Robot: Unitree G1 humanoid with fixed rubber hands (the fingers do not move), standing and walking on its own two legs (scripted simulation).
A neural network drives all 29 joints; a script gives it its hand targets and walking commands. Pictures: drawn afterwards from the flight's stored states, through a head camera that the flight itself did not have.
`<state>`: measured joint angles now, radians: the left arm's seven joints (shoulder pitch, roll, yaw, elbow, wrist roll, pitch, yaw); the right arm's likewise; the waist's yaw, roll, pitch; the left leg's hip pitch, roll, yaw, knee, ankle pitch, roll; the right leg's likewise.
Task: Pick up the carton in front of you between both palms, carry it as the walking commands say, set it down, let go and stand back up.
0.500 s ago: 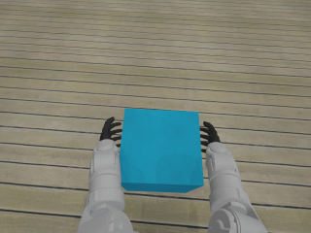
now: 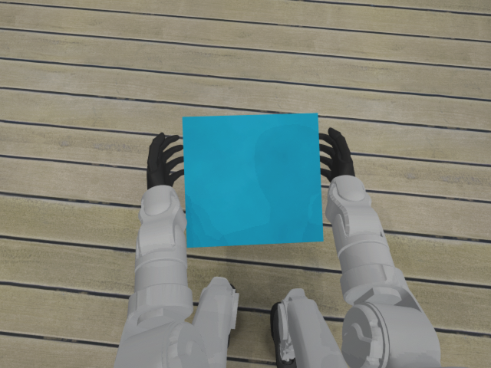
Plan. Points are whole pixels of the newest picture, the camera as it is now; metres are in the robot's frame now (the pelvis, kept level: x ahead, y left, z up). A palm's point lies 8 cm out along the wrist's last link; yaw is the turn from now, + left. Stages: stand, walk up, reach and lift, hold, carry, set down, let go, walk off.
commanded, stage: set down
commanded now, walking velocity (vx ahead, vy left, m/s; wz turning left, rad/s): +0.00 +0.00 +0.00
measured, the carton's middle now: (249, 182) +0.44 +0.04 -0.16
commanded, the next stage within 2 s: none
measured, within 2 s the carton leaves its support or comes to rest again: rests again in 1.80 s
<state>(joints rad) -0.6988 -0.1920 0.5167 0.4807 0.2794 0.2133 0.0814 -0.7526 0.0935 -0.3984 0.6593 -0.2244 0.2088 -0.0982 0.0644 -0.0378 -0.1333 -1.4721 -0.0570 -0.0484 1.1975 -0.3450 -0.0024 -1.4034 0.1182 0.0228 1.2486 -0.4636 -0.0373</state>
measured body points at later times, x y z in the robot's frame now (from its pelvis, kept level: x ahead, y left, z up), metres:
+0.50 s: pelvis -0.03 +0.00 -0.13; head +0.26 +0.01 +0.22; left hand +0.43 +0.20 -0.23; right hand +0.49 -0.09 -0.24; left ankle +0.09 +0.11 -0.61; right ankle +0.04 -0.09 -0.61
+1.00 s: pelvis -0.04 -0.01 -0.23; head +0.31 -0.01 +0.04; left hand +0.45 +0.21 -0.38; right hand +0.53 -0.08 -0.40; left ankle +0.09 +0.11 -0.61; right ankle +0.04 -0.09 -0.61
